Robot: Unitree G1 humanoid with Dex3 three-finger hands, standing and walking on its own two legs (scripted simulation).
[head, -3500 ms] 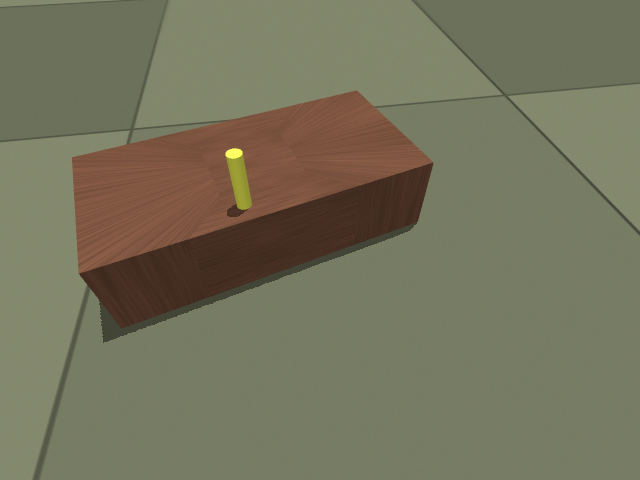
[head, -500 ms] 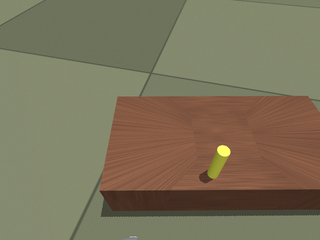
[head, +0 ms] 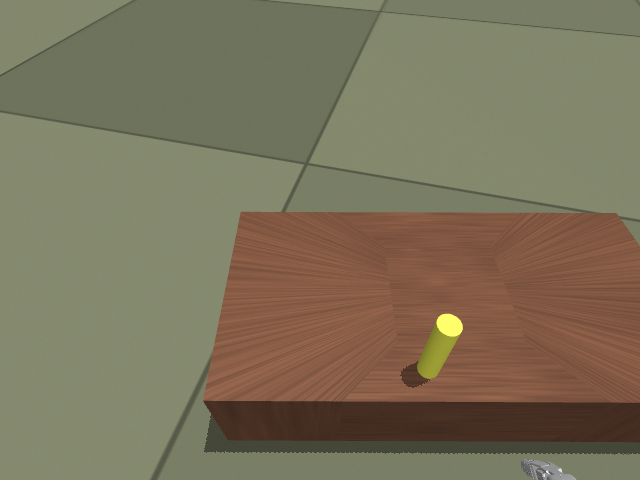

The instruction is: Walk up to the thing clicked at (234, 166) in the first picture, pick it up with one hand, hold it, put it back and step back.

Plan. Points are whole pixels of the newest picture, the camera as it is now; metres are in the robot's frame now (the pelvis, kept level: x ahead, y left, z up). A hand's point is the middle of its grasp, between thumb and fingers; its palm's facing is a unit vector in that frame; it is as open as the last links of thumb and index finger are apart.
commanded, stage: walk up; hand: right
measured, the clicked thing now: (437, 348) +0.46 -0.23 -0.34
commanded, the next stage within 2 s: stand in 0.66 s
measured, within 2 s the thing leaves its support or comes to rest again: neither
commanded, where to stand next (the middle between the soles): +0.07 -0.02 m, yaw +0 degrees
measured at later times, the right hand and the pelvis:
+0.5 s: hand out of the picture +0.08 -0.25 -0.15, palm faces +0.00 +0.94 -0.34, open 7.4 cm; pelvis +0.01 +0.00 +0.00, yaw +0 degrees
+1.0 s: hand out of the picture +0.11 -0.25 -0.15, palm faces -0.01 +0.94 -0.33, open 7.4 cm; pelvis +0.03 +0.00 +0.01, yaw +0 degrees
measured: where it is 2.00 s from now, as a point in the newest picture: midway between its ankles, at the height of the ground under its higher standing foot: outside the picture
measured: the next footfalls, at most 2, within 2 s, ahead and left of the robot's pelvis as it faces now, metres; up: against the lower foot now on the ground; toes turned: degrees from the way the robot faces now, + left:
none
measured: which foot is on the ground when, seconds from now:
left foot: down 0.00-1.00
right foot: down 0.00-1.00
